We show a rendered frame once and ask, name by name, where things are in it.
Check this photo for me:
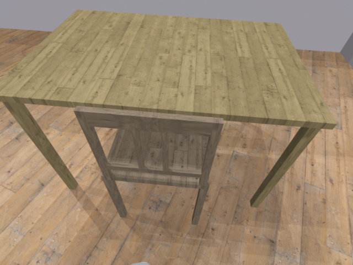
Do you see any chair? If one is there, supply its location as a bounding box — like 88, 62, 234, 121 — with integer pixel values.
74, 106, 224, 225

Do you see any table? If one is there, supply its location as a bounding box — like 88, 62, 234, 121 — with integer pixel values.
0, 9, 337, 208

